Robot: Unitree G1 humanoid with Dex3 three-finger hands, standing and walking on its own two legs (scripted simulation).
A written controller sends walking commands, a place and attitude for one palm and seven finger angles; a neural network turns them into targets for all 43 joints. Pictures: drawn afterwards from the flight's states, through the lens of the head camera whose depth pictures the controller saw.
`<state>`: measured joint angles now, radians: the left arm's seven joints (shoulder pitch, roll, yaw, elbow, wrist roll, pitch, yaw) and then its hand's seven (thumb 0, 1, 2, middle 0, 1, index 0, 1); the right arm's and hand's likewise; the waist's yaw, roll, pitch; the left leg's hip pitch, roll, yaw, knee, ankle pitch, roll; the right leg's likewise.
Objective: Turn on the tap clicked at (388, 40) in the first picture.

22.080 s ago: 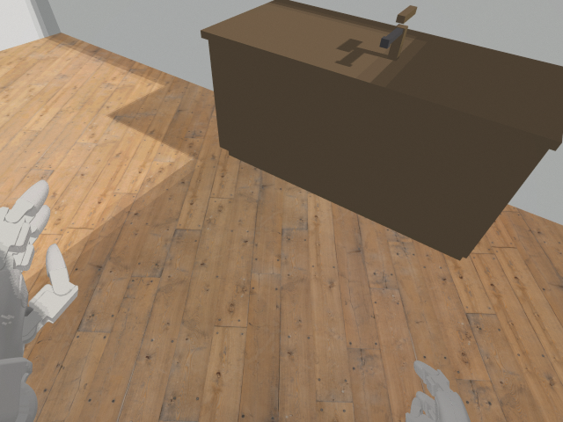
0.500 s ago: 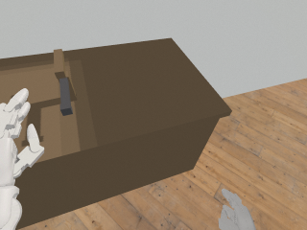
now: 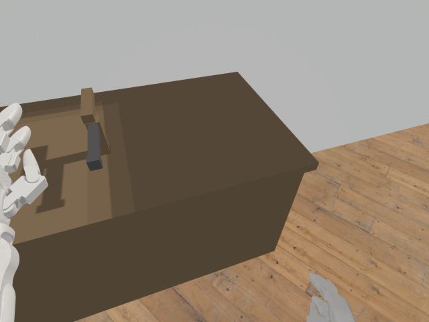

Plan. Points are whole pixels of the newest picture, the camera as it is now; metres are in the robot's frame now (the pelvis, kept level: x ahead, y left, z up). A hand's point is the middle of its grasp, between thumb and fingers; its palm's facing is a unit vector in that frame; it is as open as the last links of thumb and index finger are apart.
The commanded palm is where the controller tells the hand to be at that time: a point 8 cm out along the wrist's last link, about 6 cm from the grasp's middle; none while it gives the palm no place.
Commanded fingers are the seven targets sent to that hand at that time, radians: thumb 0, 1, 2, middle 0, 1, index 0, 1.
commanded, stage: turn the palm inward beside the body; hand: left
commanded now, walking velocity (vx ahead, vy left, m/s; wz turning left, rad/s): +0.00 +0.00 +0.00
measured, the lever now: (94, 162) +0.42 +0.33 +0.05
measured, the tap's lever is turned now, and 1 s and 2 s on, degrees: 0 0 0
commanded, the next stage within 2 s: none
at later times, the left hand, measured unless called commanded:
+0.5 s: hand (86, 226) +0.21 +0.22 +0.13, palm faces +0.47 -0.84 -0.28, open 7.4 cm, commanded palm +0.15 +0.26 +0.15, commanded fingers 0.00 0.90 0.90 -0.20 -0.30 -0.20 -0.30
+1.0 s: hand (89, 238) +0.20 +0.21 +0.13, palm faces +0.52 -0.84 -0.17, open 7.4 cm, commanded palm +0.14 +0.25 +0.14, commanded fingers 0.00 0.90 0.90 -0.20 -0.30 -0.20 -0.30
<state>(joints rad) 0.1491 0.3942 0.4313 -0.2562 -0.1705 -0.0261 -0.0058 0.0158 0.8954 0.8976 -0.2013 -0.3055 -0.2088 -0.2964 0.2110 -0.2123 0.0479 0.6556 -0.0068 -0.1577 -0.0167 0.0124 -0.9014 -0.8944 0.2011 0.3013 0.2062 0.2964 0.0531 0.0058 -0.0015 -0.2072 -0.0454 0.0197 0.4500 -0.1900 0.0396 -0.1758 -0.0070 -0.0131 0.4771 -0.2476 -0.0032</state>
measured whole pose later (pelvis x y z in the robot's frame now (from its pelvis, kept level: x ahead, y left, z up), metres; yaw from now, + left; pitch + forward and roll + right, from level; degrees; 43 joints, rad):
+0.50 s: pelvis +0.01 -0.06 -0.02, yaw +3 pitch -2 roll +0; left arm 0.31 0.34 0.36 -0.21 -0.18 -0.03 0.02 0.02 0.90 0.90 -0.20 -0.31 -0.21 -0.30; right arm 0.19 -0.24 0.03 0.74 -0.01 -0.25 -0.11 0.01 -0.90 -0.89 0.20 0.30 0.21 0.30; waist 0.07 0.06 -0.02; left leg -0.31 0.01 -0.06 0.63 -0.29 -0.01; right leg -0.25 0.05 -0.10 0.62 -0.35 -0.08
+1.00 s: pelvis +0.01 -0.04 -0.02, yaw +3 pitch +0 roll +0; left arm 0.44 0.23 0.26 -0.37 -0.17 -0.08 0.13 0.02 0.90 0.90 -0.20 -0.31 -0.21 -0.30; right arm 0.20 -0.22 0.03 0.70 -0.02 -0.32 -0.08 0.01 -0.90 -0.89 0.20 0.30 0.20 0.30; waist 0.09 0.04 -0.06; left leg -0.36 -0.02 -0.05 0.67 -0.31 -0.01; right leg -0.30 0.02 -0.09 0.68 -0.38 -0.06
